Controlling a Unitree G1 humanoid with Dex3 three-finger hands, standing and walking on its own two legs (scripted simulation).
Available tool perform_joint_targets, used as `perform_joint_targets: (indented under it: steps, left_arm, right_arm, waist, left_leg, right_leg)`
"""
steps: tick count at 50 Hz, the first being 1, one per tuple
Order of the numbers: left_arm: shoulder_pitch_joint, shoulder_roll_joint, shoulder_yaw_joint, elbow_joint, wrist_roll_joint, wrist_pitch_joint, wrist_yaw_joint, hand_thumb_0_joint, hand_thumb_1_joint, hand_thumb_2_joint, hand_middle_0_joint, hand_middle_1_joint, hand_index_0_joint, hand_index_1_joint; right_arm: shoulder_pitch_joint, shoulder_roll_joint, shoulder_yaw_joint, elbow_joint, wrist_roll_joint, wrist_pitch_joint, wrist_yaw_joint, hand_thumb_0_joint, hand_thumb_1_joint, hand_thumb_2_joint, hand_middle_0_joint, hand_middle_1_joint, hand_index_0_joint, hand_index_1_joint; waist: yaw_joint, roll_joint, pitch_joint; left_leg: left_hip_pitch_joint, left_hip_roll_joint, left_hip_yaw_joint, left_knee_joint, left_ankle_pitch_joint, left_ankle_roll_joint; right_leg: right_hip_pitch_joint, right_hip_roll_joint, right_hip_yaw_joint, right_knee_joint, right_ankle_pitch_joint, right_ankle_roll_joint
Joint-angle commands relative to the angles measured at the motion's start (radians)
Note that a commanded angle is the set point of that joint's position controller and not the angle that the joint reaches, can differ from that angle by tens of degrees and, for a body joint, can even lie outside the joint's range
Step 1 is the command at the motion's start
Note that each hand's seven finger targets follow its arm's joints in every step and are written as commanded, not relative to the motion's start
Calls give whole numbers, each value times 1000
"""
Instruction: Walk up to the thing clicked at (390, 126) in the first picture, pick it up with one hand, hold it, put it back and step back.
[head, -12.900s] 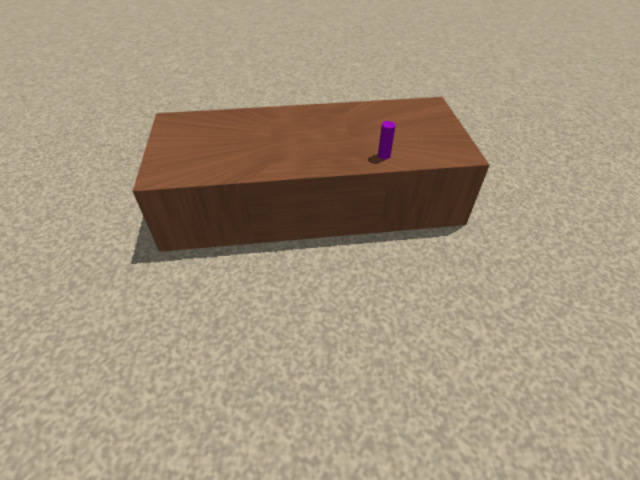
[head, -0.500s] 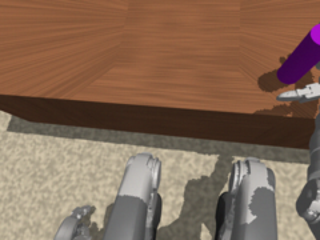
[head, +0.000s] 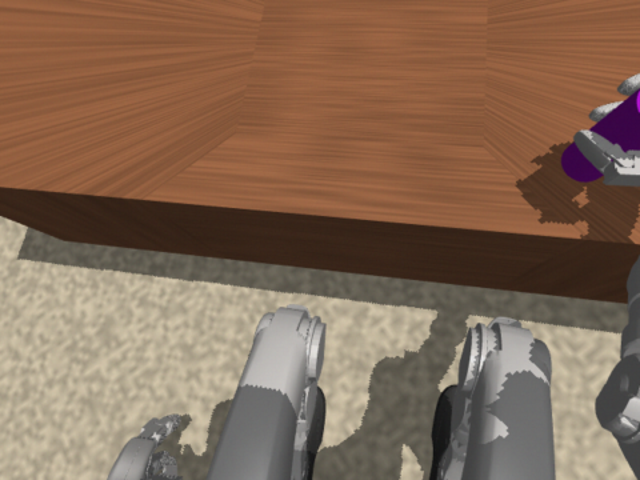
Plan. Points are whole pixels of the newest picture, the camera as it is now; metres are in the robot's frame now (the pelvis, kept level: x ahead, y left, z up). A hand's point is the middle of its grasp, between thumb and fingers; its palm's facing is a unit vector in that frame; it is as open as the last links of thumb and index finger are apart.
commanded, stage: settle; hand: right
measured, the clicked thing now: (619, 137) +0.50 -0.27 +0.00
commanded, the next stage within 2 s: lift in 1.18 s
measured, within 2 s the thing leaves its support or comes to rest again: leaves its support in 0.20 s
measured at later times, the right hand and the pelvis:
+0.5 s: hand out of the picture +0.49 -0.28 +0.08, palm faces +0.25 +0.97 -0.03, open 7.5 cm; pelvis +0.01 +0.00 +0.06, yaw -2 degrees
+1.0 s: hand out of the picture +0.49 -0.28 +0.11, palm faces +0.25 +0.97 -0.02, open 7.5 cm; pelvis +0.02 -0.01 +0.10, yaw -2 degrees
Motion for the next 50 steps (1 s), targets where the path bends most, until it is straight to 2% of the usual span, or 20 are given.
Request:
perform_joint_targets:
  steps: [1, 2, 3, 8, 10, 11, 13, 14, 15, 16, 18, 19, 21, 24, 37, 40, 42, 44, 45, 50]
  left_arm:
    - [149, 201, 79, -54, -6, -6, 16, 0, 897, 898, -202, -300, -202, -300]
    - [155, 193, 82, -53, -6, -5, 17, 0, 904, 895, -199, -298, -200, -297]
    - [158, 196, 85, -53, -10, -4, 21, 0, 910, 890, -197, -298, -200, -294]
    - [154, 183, 93, -44, -19, -3, 31, 0, 909, 894, -194, -296, -197, -293]
    - [154, 185, 103, -40, -22, -7, 36, 0, 909, 892, -195, -297, -198, -294]
    - [152, 185, 106, -32, -25, -11, 39, 0, 911, 897, -193, -295, -194, -293]
    - [148, 184, 105, -31, -29, -14, 45, 0, 914, 890, -193, -294, -197, -290]
    - [149, 178, 105, -31, -30, -17, 47, 0, 913, 892, -194, -294, -196, -292]
    - [151, 174, 105, -36, -32, -18, 49, 0, 916, 889, -193, -295, -197, -290]
    - [149, 179, 108, -27, -33, -19, 50, 0, 916, 887, -194, -295, -197, -290]
    - [160, 177, 109, -23, -36, -23, 52, 0, 912, 888, -195, -295, -198, -291]
    - [156, 177, 110, -30, -37, -23, 53, 0, 910, 890, -195, -295, -198, -292]
    - [156, 173, 110, -29, -39, -26, 53, 0, 915, 885, -194, -295, -198, -290]
    - [159, 181, 112, -31, -44, -31, 52, 0, 906, 886, -196, -295, -199, -292]
    - [171, 182, 116, -39, -42, -39, 50, 0, 905, 885, -193, -295, -196, -292]
    - [174, 191, 124, -30, -41, -42, 51, 0, 914, 880, -194, -298, -199, -291]
    - [175, 187, 123, -29, -40, -43, 51, 0, 907, 883, -193, -295, -196, -292]
    - [172, 190, 124, -31, -41, -43, 50, 0, 911, 880, -192, -296, -197, -291]
    - [174, 180, 119, -41, -42, -41, 48, 0, 909, 881, -193, -295, -198, -290]
    - [172, 169, 112, -39, -43, -39, 46, 0, 910, 882, -191, -297, -196, -291]
  right_arm:
    - [-284, -262, -26, -248, 5, -49, 0, 0, -473, -1339, 1345, 1439, 1368, 1440]
    - [-309, -253, -17, -280, 10, -46, -2, 0, -478, -1359, 1361, 1462, 1386, 1463]
    - [-306, -293, -49, -307, 13, -42, -10, 0, -476, -1376, 1375, 1481, 1402, 1482]
    - [-378, -290, -32, -426, 21, -36, -36, 0, -417, -1351, 1392, 1479, 1424, 1479]
    - [-395, -279, -11, -452, 18, -31, -43, 0, -405, -1329, 1391, 1464, 1421, 1464]
    - [-360, -259, 0, -412, 21, -24, -45, 0, -400, -1328, 1388, 1462, 1419, 1463]
    - [-367, -294, -25, -422, 21, -25, -59, 0, -388, -1326, 1385, 1462, 1419, 1462]
    - [-356, -260, -4, -413, 23, -24, -59, 0, -384, -1315, 1382, 1452, 1414, 1453]
    - [-362, -278, -14, -433, 24, -24, -63, 0, -383, -1312, 1391, 1455, 1423, 1456]
    - [-344, -235, 14, -387, 25, -20, -58, 0, -380, -1312, 1390, 1455, 1423, 1456]
    - [-307, -225, 12, -340, 24, -13, -57, 0, -387, -1305, 1387, 1447, 1419, 1448]
    - [-317, -253, -3, -351, 22, -15, -56, 0, -375, -1307, 1386, 1450, 1420, 1450]
    - [-313, -219, 23, -321, 25, -15, -44, 0, -370, -1292, 1390, 1442, 1422, 1443]
    - [-300, -231, 11, -289, 23, -15, -37, 0, -378, -1302, 1388, 1446, 1420, 1447]
    - [-359, -250, 8, -352, 28, -38, -35, 0, -404, -1301, 1370, 1437, 1399, 1437]
    - [-334, -205, 33, -309, 28, -35, -33, 0, -409, -1309, 1350, 1433, 1379, 1434]
    - [-359, -243, 18, -345, 22, -44, -40, 0, -388, -1309, 1339, 1432, 1369, 1432]
    - [-306, -204, 29, -285, 23, -36, -37, 0, -395, -1312, 1357, 1443, 1387, 1443]
    - [-336, -246, -4, -347, 27, -44, -46, 0, -382, -1326, 1339, 1445, 1372, 1445]
    - [-335, -201, 29, -327, 23, -49, -45, 0, -418, -1348, 1354, 1464, 1387, 1464]
  waist:
    - [-24, -160, -717]
    - [-22, -174, -738]
    - [-37, -170, -777]
    - [-38, -201, -808]
    - [-25, -218, -797]
    - [-24, -200, -770]
    - [-30, -181, -749]
    - [-25, -176, -741]
    - [-34, -184, -749]
    - [-21, -182, -720]
    - [-16, -144, -705]
    - [-23, -149, -701]
    - [-17, -147, -684]
    - [-21, -148, -672]
    - [-25, -188, -747]
    - [-10, -180, -705]
    - [-19, -192, -736]
    - [-14, -169, -724]
    - [-29, -166, -728]
    - [-19, -165, -730]
  left_leg:
    - [355, -21, 24, -313, 239, 21]
    - [390, -20, 16, -321, 265, 20]
    - [410, -20, 10, -329, 284, 18]
    - [420, -18, 4, -353, 312, 21]
    - [410, -16, 0, -378, 268, 23]
    - [420, -14, -3, -393, 262, 21]
    - [423, -12, -9, -413, 232, 21]
    - [424, -12, -8, -423, 230, 21]
    - [435, -12, -12, -432, 233, 24]
    - [420, -11, -9, -439, 231, 23]
    - [441, -9, -8, -452, 265, 20]
    - [442, -12, -12, -463, 251, 23]
    - [459, -7, -18, -479, 257, 23]
    - [445, -5, -7, -484, 248, 26]
    - [513, -2, -14, -545, 315, 24]
    - [503, 0, -14, -561, 299, 23]
    - [527, 0, -20, -571, 306, 24]
    - [535, 2, -13, -569, 320, 22]
    - [548, -1, -16, -578, 326, 23]
    - [555, 1, -13, -588, 327, 23]
  right_leg:
    - [538, 33, -70, -219, 128, -71]
    - [544, 34, -73, -221, 148, -70]
    - [573, 32, -76, -219, 170, -71]
    - [654, 32, -80, -249, 205, -70]
    - [665, 35, -82, -277, 157, -69]
    - [659, 36, -82, -287, 146, -71]
    - [643, 37, -83, -303, 116, -72]
    - [652, 38, -83, -315, 112, -73]
    - [667, 37, -86, -328, 119, -72]
    - [679, 40, -82, -337, 117, -72]
    - [683, 41, -80, -344, 146, -76]
    - [674, 41, -82, -355, 135, -77]
    - [680, 43, -83, -370, 141, -77]
    - [708, 46, -75, -397, 145, -75]
    - [864, 49, -73, -452, 233, -75]
    - [851, 51, -73, -468, 209, -75]
    - [872, 51, -74, -474, 220, -76]
    - [875, 53, -68, -478, 237, -77]
    - [868, 53, -71, -487, 242, -78]
    - [899, 55, -70, -506, 245, -75]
